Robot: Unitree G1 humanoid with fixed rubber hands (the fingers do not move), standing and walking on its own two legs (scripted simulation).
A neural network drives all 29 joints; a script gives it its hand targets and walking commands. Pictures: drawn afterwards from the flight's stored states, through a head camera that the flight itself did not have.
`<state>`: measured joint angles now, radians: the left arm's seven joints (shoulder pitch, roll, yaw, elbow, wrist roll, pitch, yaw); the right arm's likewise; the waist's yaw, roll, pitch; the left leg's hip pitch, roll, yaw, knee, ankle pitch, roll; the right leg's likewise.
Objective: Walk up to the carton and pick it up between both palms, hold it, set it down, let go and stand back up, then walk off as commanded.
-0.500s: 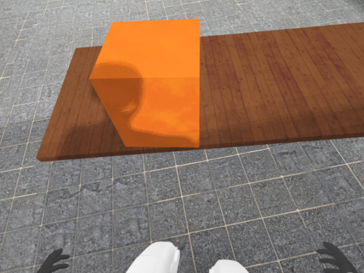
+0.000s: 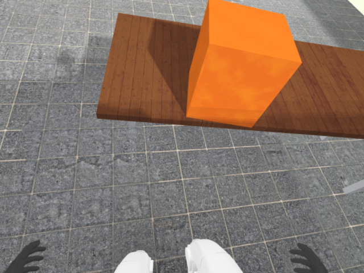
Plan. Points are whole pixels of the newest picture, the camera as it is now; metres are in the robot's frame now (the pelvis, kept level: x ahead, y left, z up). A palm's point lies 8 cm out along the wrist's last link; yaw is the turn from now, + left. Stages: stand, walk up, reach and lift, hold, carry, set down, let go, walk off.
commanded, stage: walk off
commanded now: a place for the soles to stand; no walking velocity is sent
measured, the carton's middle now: (232, 68) +0.61 -0.16 +0.06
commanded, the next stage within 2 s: none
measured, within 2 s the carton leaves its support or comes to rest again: neither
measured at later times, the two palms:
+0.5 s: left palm out of the picture +0.02 +0.54 -0.17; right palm out of the picture +0.00 -0.11 -0.10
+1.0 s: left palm out of the picture +0.01 +0.59 -0.13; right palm out of the picture -0.04 -0.06 -0.07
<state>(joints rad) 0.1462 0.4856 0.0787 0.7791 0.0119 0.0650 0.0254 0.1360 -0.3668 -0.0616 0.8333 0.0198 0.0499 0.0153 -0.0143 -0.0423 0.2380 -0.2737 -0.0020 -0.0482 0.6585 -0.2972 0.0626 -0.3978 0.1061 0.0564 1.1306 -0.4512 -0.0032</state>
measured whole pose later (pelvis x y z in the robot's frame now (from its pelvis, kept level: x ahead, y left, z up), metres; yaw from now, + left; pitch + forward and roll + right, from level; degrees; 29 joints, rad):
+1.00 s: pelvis -0.14 +0.27 -0.02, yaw +1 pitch -4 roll -1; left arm 0.09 0.47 0.10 0.74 0.02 0.07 0.02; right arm 0.19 -0.39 -0.08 0.80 0.02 -0.01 -0.08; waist 0.01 -0.11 0.21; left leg -0.24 0.00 -0.09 0.70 -0.36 -0.03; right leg -0.38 0.13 0.17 0.68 -0.23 -0.01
